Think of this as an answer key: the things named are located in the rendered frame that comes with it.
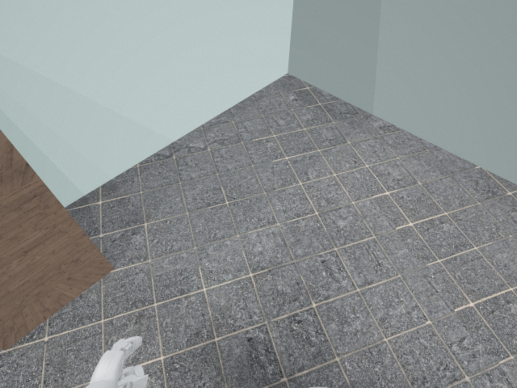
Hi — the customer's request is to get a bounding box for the cabinet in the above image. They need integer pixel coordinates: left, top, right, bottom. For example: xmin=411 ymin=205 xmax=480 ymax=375
xmin=0 ymin=129 xmax=114 ymax=351

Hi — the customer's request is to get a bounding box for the left robot hand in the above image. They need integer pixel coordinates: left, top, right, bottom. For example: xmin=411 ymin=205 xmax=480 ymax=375
xmin=89 ymin=336 xmax=149 ymax=388

